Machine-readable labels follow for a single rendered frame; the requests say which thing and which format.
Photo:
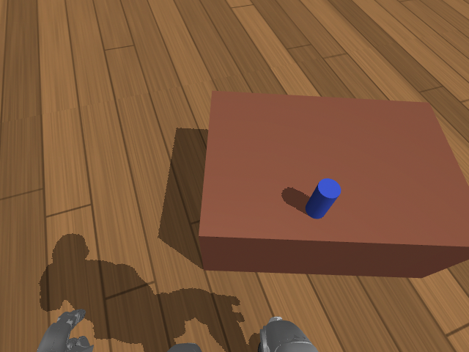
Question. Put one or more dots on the left robot hand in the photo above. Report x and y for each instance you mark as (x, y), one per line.
(56, 337)

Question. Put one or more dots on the can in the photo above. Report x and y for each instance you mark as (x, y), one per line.
(324, 195)

